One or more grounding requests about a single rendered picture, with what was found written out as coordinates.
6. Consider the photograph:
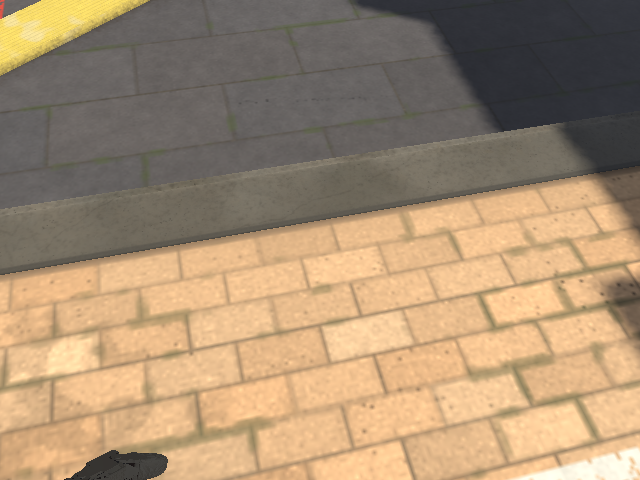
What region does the left robot hand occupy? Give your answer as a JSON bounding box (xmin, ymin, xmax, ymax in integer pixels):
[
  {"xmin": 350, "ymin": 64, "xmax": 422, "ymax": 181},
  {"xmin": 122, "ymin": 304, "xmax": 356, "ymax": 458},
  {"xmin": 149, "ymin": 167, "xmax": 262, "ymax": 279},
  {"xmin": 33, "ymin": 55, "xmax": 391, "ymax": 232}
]
[{"xmin": 64, "ymin": 450, "xmax": 168, "ymax": 480}]

